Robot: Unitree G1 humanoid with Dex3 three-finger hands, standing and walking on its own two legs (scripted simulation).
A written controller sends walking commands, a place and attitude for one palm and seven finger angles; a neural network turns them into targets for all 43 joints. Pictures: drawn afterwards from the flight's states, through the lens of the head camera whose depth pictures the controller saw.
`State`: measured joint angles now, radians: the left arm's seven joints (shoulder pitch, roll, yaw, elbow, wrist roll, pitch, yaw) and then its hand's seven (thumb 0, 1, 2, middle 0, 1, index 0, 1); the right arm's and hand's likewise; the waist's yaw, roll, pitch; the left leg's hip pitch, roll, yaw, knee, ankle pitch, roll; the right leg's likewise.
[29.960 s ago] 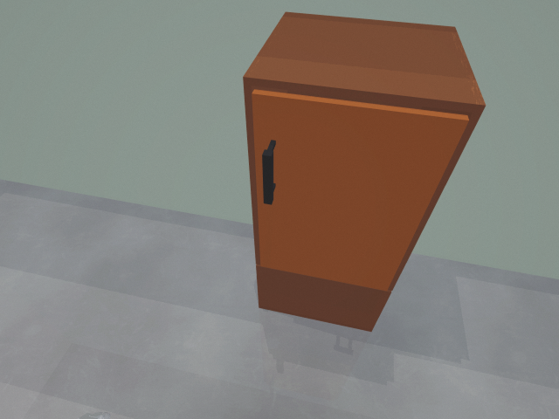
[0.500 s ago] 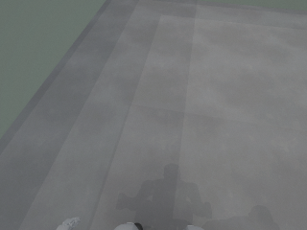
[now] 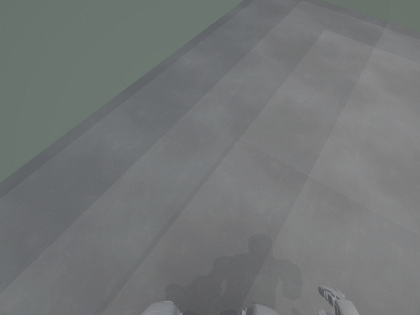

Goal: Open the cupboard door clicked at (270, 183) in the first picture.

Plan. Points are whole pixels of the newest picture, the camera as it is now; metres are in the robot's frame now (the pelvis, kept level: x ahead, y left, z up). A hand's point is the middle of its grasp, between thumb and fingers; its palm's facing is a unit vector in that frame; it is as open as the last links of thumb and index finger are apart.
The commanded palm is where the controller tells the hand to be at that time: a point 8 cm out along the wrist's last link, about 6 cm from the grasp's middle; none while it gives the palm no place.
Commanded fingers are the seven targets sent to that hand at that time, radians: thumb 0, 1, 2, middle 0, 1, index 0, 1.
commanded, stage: turn to face it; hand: left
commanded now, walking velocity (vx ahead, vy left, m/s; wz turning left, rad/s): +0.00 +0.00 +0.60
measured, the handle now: out of the picture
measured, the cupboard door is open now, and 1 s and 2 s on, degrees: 42 42 42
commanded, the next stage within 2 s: none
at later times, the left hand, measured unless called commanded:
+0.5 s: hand out of the picture +0.03 +0.15 -0.14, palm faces +0.31 -0.92 -0.23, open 7.4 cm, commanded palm none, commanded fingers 0.00 0.90 0.90 -0.20 -0.30 -0.20 -0.30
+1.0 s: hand out of the picture +0.01 +0.16 -0.14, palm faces +0.56 -0.76 -0.31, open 7.4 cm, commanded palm none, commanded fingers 0.00 0.90 0.90 -0.20 -0.30 -0.20 -0.30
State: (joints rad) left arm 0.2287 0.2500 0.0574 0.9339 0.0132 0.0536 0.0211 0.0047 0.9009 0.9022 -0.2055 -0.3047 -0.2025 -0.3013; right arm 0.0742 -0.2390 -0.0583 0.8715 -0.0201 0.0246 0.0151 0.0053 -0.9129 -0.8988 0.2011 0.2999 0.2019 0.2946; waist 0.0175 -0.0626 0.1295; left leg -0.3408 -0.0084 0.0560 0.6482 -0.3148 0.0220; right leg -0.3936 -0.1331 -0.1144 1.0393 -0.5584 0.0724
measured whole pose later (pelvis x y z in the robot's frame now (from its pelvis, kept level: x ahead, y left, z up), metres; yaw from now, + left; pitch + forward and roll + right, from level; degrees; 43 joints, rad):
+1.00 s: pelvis +0.03 -0.08 +0.01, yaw +36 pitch +1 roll +1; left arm 0.14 0.22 0.05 0.86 0.02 0.01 0.02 0.00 0.90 0.90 -0.20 -0.30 -0.20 -0.30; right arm 0.17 -0.25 -0.09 0.92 -0.02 0.07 0.00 0.01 -0.91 -0.90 0.21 0.30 0.21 0.30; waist -0.02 0.05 0.10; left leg -0.42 -0.04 -0.11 0.79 -0.44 -0.03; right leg -0.30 -0.04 -0.08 0.62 -0.33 -0.02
